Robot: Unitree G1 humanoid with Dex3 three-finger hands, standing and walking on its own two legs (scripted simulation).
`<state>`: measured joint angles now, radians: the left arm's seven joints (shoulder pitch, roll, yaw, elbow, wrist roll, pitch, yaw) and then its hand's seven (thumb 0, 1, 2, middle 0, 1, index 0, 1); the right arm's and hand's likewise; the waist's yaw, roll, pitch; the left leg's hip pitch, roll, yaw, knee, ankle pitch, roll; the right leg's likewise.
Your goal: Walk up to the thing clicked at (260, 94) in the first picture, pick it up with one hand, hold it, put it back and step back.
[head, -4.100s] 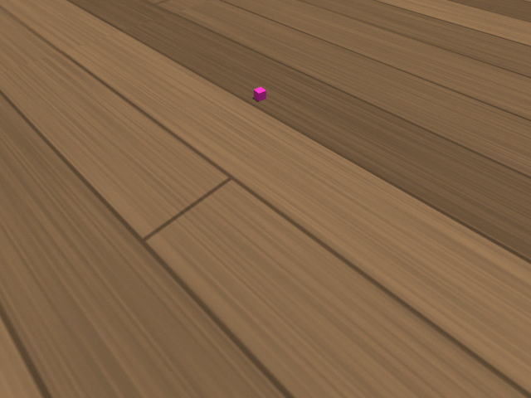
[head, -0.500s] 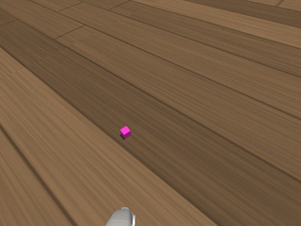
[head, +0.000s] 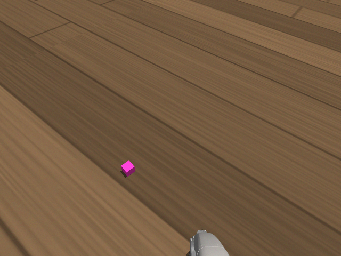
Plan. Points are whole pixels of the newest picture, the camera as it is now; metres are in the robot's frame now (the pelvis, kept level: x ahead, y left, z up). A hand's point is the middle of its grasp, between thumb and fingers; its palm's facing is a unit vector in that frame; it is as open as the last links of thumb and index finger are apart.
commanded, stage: walk up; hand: left
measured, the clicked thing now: (128, 168) +0.70 +0.22 -0.74
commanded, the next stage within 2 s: none
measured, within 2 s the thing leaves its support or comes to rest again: neither
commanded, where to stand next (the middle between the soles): +0.29 -0.01 m, yaw +0 degrees
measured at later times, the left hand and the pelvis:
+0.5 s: hand (71, 231) +0.20 +0.25 -0.13, palm faces -0.02 -0.92 -0.39, open 7.4 cm; pelvis +0.14 -0.02 +0.00, yaw +0 degrees
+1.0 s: hand (74, 208) +0.27 +0.27 -0.17, palm faces -0.05 -0.92 -0.40, open 7.4 cm; pelvis +0.21 +0.00 -0.02, yaw -1 degrees
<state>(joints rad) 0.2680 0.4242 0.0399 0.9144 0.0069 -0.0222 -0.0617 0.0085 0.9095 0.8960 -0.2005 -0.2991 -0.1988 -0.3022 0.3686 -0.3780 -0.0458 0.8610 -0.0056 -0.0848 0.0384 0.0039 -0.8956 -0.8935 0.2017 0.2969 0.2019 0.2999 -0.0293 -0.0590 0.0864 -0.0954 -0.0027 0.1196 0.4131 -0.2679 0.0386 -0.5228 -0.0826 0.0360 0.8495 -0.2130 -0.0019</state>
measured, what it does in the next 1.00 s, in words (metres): walks ahead: right foot, then left foot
